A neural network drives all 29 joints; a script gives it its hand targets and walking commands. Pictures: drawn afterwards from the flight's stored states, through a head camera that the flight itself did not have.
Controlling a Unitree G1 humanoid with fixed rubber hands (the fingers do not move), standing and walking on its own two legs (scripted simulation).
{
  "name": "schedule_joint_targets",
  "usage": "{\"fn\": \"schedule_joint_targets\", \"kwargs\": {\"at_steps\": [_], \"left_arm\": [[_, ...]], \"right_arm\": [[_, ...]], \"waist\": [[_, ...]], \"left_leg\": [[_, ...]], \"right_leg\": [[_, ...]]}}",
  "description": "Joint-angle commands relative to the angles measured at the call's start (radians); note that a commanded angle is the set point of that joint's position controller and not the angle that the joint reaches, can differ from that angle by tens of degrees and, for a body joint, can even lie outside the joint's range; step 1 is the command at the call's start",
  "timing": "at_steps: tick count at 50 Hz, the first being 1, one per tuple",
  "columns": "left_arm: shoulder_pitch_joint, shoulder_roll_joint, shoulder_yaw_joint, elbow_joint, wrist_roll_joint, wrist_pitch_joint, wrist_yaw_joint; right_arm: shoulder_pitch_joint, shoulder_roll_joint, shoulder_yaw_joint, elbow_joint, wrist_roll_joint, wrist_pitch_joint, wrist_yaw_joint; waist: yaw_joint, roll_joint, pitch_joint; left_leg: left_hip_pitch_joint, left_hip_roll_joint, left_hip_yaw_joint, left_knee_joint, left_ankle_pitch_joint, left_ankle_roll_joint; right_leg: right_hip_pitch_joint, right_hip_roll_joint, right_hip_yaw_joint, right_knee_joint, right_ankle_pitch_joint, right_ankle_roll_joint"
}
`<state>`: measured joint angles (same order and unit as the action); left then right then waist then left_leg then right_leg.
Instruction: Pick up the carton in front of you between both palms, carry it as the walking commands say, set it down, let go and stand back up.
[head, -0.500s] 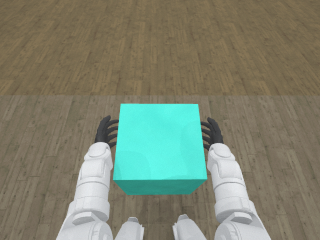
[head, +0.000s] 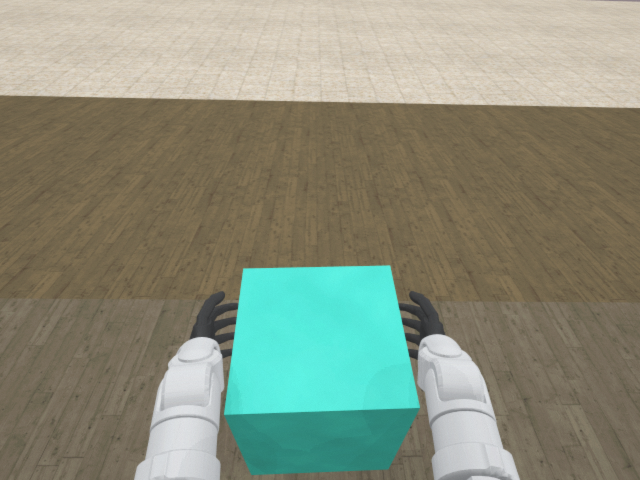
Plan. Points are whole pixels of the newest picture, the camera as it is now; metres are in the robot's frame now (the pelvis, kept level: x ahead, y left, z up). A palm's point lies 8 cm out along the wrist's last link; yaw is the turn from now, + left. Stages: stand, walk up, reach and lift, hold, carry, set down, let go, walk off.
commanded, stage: reach and lift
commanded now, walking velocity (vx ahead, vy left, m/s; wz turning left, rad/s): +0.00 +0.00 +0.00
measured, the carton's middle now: (318, 373) +0.30 +0.00 -0.05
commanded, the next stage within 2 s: hold in 0.92 s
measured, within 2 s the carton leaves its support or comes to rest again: neither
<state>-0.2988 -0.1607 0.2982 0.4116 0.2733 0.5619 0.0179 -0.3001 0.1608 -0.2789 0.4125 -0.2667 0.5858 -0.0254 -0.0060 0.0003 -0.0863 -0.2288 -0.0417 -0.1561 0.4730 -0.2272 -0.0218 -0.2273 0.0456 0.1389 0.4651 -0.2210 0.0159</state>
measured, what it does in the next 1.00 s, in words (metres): stands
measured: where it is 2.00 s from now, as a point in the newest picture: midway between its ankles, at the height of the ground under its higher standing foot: outside the picture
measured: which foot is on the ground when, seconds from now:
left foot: down 0.00-1.00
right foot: down 0.00-1.00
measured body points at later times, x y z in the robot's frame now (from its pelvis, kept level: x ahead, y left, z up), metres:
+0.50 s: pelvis +0.00 +0.00 +0.00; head -0.03 +0.00 +0.45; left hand +0.31 +0.15 +0.03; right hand +0.31 -0.15 +0.02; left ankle +0.02 +0.13 -0.74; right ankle +0.02 -0.13 -0.74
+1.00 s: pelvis +0.01 +0.00 +0.01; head -0.03 +0.00 +0.46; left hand +0.31 +0.15 +0.04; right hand +0.31 -0.15 +0.04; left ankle +0.02 +0.13 -0.74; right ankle +0.02 -0.13 -0.74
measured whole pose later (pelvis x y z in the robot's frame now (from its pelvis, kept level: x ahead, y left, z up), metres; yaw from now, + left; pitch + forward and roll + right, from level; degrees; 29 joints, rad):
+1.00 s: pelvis +0.01 +0.00 +0.01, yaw +0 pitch -5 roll +0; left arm -0.25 -0.15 0.22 0.26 0.26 0.70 0.01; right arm -0.25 0.15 -0.20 0.26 -0.27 0.72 -0.02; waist -0.01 0.00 -0.02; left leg -0.08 -0.03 -0.15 0.37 -0.20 -0.02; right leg -0.07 0.03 0.13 0.36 -0.19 0.01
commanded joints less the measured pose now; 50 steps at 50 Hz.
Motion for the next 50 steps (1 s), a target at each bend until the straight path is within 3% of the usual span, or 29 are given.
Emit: {"fn": "schedule_joint_targets", "kwargs": {"at_steps": [1,2,4,6,8,9,10,11,13,15,16,18,19,20,21,22,23,25,27,30,36,37,38,40,44,45,46,48,50], "left_arm": [[-0.477,-0.973,-0.532,0.051,-0.187,0.023,-0.265],[-0.511,-0.955,-0.518,0.069,-0.173,0.026,-0.264],[-0.531,-0.968,-0.477,0.092,-0.171,0.028,-0.268],[-0.549,-0.959,-0.489,0.081,-0.165,0.025,-0.271],[-0.606,-0.955,-0.46,0.093,-0.141,0.02,-0.277],[-0.584,-0.984,-0.478,0.104,-0.166,0.015,-0.284],[-0.63,-0.979,-0.485,0.087,-0.162,0.008,-0.284],[-0.634,-0.996,-0.491,0.074,-0.172,0.004,-0.282],[-0.647,-0.997,-0.533,0.051,-0.201,0.002,-0.28],[-0.57,-1.0,-0.5,0.065,-0.19,0.011,-0.279],[-0.576,-0.983,-0.508,0.063,-0.182,0.022,-0.28],[-0.523,-0.962,-0.542,0.022,-0.196,0.033,-0.276],[-0.471,-0.962,-0.526,0.011,-0.182,0.04,-0.271],[-0.49,-0.972,-0.543,0.006,-0.193,0.04,-0.27],[-0.496,-0.963,-0.544,-0.018,-0.195,0.036,-0.27],[-0.491,-0.962,-0.539,-0.009,-0.197,0.039,-0.267],[-0.487,-0.954,-0.517,0.007,-0.184,0.04,-0.268],[-0.505,-0.97,-0.575,-0.028,-0.214,0.04,-0.266],[-0.473,-0.967,-0.563,-0.061,-0.214,0.04,-0.264],[-0.485,-0.958,-0.593,-0.075,-0.233,0.051,-0.266],[-0.433,-0.941,-0.575,-0.079,-0.23,0.072,-0.259],[-0.444,-0.934,-0.558,-0.073,-0.222,0.076,-0.261],[-0.425,-0.93,-0.561,-0.086,-0.212,0.077,-0.262],[-0.415,-0.927,-0.593,-0.105,-0.244,0.088,-0.266],[-0.41,-0.925,-0.601,-0.139,-0.237,0.097,-0.261],[-0.417,-0.937,-0.609,-0.146,-0.257,0.097,-0.264],[-0.406,-0.958,-0.62,-0.127,-0.262,0.101,-0.261],[-0.423,-0.941,-0.622,-0.159,-0.262,0.114,-0.255],[-0.412,-0.936,-0.653,-0.202,-0.286,0.129,-0.25]], "right_arm": [[-0.539,0.936,0.522,-0.008,0.191,-0.002,0.274],[-0.561,0.957,0.498,0.044,0.186,0.004,0.277],[-0.582,0.934,0.488,0.043,0.186,-0.004,0.286],[-0.619,0.965,0.496,0.029,0.197,-0.006,0.292],[-0.64,0.966,0.464,0.056,0.171,-0.009,0.292],[-0.684,0.959,0.491,0.012,0.193,-0.022,0.291],[-0.692,0.981,0.496,0.03,0.186,-0.018,0.291],[-0.705,0.972,0.499,0.014,0.191,-0.025,0.292],[-0.685,0.983,0.519,0.008,0.199,-0.021,0.287],[-0.67,0.998,0.533,-0.013,0.217,-0.011,0.283],[-0.62,0.977,0.524,0.001,0.204,-0.005,0.278],[-0.537,0.96,0.521,-0.012,0.199,0.007,0.275],[-0.546,0.957,0.525,-0.038,0.214,0.007,0.273],[-0.55,0.955,0.532,-0.055,0.209,0.008,0.271],[-0.525,0.959,0.537,-0.026,0.21,0.016,0.271],[-0.522,0.955,0.539,-0.046,0.215,0.011,0.272],[-0.563,0.95,0.547,-0.054,0.221,0.012,0.273],[-0.531,0.956,0.556,-0.064,0.223,0.009,0.273],[-0.53,0.955,0.577,-0.092,0.235,0.02,0.268],[-0.514,0.963,0.583,-0.124,0.236,0.021,0.271],[-0.484,0.949,0.592,-0.135,0.249,0.05,0.265],[-0.48,0.936,0.578,-0.126,0.243,0.051,0.263],[-0.509,0.948,0.589,-0.134,0.248,0.051,0.266],[-0.438,0.937,0.589,-0.159,0.241,0.062,0.259],[-0.459,0.94,0.609,-0.179,0.259,0.065,0.261],[-0.432,0.933,0.591,-0.185,0.246,0.073,0.26],[-0.453,0.934,0.612,-0.19,0.254,0.076,0.261],[-0.474,0.931,0.628,-0.211,0.272,0.084,0.262],[-0.445,0.925,0.662,-0.247,0.281,0.104,0.261]], "waist": [[-0.016,-0.015,-0.1],[0.017,0.003,-0.087],[-0.002,0.031,-0.098],[0.023,0.016,-0.086],[-0.001,0.003,-0.106],[0.011,0.007,-0.123],[0.01,-0.01,-0.151],[-0.002,0.022,-0.181],[0.001,-0.023,-0.201],[0.037,-0.009,-0.22],[-0.003,0.006,-0.201],[-0.008,0.004,-0.197],[0.012,0.016,-0.187],[-0.015,0.018,-0.201],[0.015,0.01,-0.197],[0.001,0.005,-0.177],[0.017,0.008,-0.199],[-0.017,0.016,-0.224],[0.014,-0.006,-0.209],[-0.015,-0.005,-0.216],[0.024,0.001,-0.167],[0.005,0.012,-0.153],[0.028,0.002,-0.175],[-0.013,0.0,-0.187],[0.015,0.02,-0.169],[-0.017,-0.013,-0.203],[-0.02,-0.002,-0.175],[0.01,-0.007,-0.173],[0.012,-0.013,-0.177]], "left_leg": [[0.049,-0.044,0.076,-0.118,0.023,0.008],[0.035,-0.045,0.078,-0.123,0.007,0.014],[0.053,-0.048,0.088,-0.109,-0.036,0.01],[0.048,-0.039,0.09,-0.121,-0.05,0.016],[0.052,-0.049,0.095,-0.1,-0.059,0.023],[0.053,-0.043,0.092,-0.095,-0.067,0.023],[0.056,-0.047,0.096,-0.101,-0.055,0.021],[0.072,-0.048,0.09,-0.097,-0.029,0.018],[0.09,-0.039,0.087,-0.096,0.026,0.02],[0.105,-0.046,0.082,-0.099,0.068,0.027],[0.085,-0.059,0.096,-0.087,0.088,0.008],[0.116,-0.053,0.083,-0.112,0.142,0.007],[0.142,-0.058,0.086,-0.101,0.191,0.002],[0.148,-0.054,0.082,-0.1,0.186,0.002],[0.138,-0.056,0.083,-0.108,0.169,0.003],[0.129,-0.062,0.087,-0.11,0.174,0.003],[0.151,-0.062,0.086,-0.116,0.184,0.007],[0.189,-0.059,0.082,-0.119,0.198,0.001],[0.172,-0.059,0.082,-0.121,0.209,0.005],[0.189,-0.054,0.075,-0.12,0.196,0.005],[0.165,-0.057,0.085,-0.135,0.222,0.003],[0.162,-0.062,0.086,-0.128,0.211,0.003],[0.201,-0.063,0.083,-0.13,0.24,0.005],[0.214,-0.064,0.088,-0.128,0.296,-0.002],[0.187,-0.068,0.083,-0.138,0.292,0.001],[0.185,-0.056,0.071,-0.143,0.258,0.002],[0.214,-0.062,0.073,-0.141,0.26,0.001],[0.198,-0.058,0.074,-0.142,0.255,0.002],[0.205,-0.06,0.075,-0.148,0.259,-0.001]], "right_leg": [[0.063,0.052,-0.076,-0.103,0.022,-0.011],[0.067,0.048,-0.071,-0.105,0.005,-0.013],[0.077,0.042,-0.071,-0.102,-0.035,-0.022],[0.04,0.045,-0.082,-0.103,-0.059,-0.019],[0.045,0.041,-0.074,-0.097,-0.06,-0.022],[0.064,0.047,-0.08,-0.085,-0.077,-0.021],[0.078,0.047,-0.083,-0.09,-0.054,-0.018],[0.088,0.043,-0.077,-0.079,-0.017,-0.018],[0.104,0.054,-0.083,-0.075,0.017,-0.016],[0.121,0.05,-0.073,-0.08,0.056,-0.009],[0.156,0.044,-0.064,-0.099,0.081,-0.013],[0.153,0.049,-0.066,-0.101,0.15,-0.01],[0.135,0.05,-0.07,-0.108,0.163,-0.007],[0.144,0.058,-0.07,-0.107,0.153,-0.008],[0.168,0.057,-0.071,-0.112,0.155,-0.01],[0.167,0.049,-0.066,-0.116,0.176,-0.008],[0.17,0.053,-0.07,-0.117,0.169,-0.001],[0.16,0.061,-0.073,-0.113,0.183,-0.005],[0.175,0.057,-0.075,-0.117,0.194,0.0],[0.166,0.057,-0.076,-0.116,0.181,-0.006],[0.199,0.055,-0.072,-0.131,0.208,0.003],[0.205,0.051,-0.064,-0.131,0.214,-0.001],[0.184,0.056,-0.072,-0.133,0.215,0.01],[0.203,0.058,-0.067,-0.144,0.265,0.004],[0.217,0.061,-0.064,-0.13,0.291,0.007],[0.245,0.062,-0.067,-0.141,0.239,-0.002],[0.203,0.058,-0.067,-0.143,0.235,-0.002],[0.223,0.055,-0.068,-0.144,0.23,-0.001],[0.252,0.058,-0.068,-0.142,0.257,0.006]]}}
